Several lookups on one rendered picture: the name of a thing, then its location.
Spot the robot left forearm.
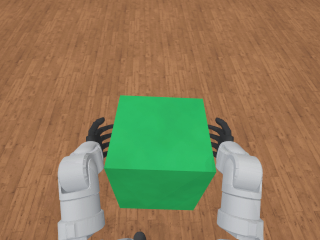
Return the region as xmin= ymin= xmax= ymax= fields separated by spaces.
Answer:
xmin=57 ymin=141 xmax=105 ymax=240

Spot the carton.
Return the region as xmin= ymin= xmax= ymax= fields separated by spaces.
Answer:
xmin=104 ymin=95 xmax=217 ymax=211

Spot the right robot hand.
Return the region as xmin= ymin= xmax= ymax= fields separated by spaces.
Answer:
xmin=208 ymin=117 xmax=234 ymax=158

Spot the robot right forearm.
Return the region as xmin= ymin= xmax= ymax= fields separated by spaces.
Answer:
xmin=215 ymin=141 xmax=264 ymax=240

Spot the left robot hand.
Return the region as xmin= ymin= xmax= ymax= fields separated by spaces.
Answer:
xmin=86 ymin=117 xmax=114 ymax=158

